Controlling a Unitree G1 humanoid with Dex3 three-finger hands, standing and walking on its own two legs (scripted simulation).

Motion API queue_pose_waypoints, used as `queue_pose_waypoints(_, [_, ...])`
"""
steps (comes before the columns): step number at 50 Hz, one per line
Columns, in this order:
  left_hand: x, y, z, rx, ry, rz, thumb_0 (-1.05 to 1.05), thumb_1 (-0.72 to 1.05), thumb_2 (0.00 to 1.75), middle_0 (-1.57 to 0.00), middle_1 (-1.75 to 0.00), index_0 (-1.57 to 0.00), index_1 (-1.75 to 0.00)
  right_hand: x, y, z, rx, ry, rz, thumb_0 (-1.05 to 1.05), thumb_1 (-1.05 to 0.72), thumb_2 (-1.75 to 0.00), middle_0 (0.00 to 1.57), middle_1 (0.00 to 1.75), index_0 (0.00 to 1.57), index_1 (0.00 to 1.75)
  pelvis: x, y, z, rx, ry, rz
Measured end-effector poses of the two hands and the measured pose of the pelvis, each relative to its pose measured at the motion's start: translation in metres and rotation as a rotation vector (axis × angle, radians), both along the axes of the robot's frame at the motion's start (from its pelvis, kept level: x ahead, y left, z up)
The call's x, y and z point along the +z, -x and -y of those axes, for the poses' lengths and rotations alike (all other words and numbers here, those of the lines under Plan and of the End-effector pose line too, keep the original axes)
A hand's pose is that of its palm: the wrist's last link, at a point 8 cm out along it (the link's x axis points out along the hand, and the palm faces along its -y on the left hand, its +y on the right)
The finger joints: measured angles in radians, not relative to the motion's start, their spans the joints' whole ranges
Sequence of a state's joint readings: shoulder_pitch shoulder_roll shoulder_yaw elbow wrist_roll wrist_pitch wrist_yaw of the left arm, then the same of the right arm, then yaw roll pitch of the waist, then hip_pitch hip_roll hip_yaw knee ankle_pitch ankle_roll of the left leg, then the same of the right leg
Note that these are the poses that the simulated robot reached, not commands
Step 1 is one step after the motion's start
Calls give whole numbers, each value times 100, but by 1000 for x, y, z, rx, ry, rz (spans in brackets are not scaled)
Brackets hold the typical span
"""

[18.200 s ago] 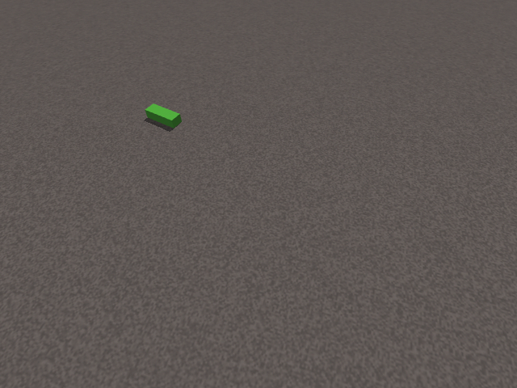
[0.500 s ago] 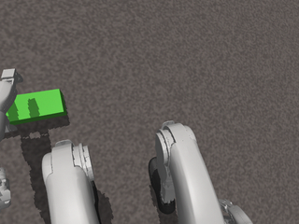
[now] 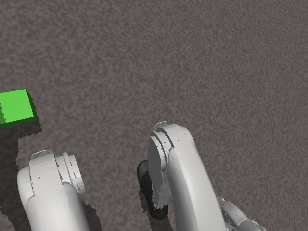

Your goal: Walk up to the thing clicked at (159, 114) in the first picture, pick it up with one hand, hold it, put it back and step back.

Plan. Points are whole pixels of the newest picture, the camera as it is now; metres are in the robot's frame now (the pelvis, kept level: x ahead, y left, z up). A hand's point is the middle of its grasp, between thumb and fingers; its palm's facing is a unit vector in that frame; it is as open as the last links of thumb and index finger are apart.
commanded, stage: rest palm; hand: left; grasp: from above
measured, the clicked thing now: out of the picture +0.43 +0.33 -0.27
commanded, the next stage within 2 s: close in 0.42 s
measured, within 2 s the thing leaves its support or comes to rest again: neither
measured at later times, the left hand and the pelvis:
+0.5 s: hand out of the picture +0.41 +0.33 -0.23, palm faces -0.49 -0.17 -0.86, open 14.3 cm; pelvis +0.00 +0.00 +0.00, yaw -2 degrees
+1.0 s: hand out of the picture +0.43 +0.33 -0.25, palm faces -0.41 -0.14 -0.90, open 13.6 cm; pelvis +0.00 +0.01 -0.01, yaw -3 degrees
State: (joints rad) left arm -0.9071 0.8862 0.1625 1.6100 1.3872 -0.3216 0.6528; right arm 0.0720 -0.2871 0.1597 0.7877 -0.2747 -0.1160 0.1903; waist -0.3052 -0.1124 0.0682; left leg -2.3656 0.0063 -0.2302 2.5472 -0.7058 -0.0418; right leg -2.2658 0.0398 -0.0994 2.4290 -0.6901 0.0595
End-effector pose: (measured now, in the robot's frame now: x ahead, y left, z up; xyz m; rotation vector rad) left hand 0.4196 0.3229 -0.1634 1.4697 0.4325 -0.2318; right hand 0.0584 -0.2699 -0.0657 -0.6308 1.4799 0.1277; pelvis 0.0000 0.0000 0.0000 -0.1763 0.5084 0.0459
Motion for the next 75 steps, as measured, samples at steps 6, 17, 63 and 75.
queue_pose_waypoints(6, [0,-14,-1,57,-53,0,0,-51,99,-7,-99,-7,-99,-9,-2,-4,19,-53,5,0,-89,-89,21,30,20,30,-4,-2,-3,-10,7,-5])
queue_pose_waypoints(17, [-6,-12,-16,172,-19,-97,1,-53,98,-7,-99,-6,-100,-9,6,-13,16,-103,-3,0,-90,-90,21,30,20,30,-3,-3,-2,-15,13,2])
queue_pose_waypoints(63, [-30,-12,-6,73,34,-104,0,-38,89,-14,-100,-16,-99,5,9,-27,94,-140,-41,0,-90,-90,20,30,20,30,-1,-1,-7,-26,53,48])
queue_pose_waypoints(75, [-17,-1,12,-20,-16,14,0,-30,86,-19,-94,-21,-93,12,9,-9,113,-69,12,0,-89,-89,21,30,20,30,-4,9,-6,-39,47,83])
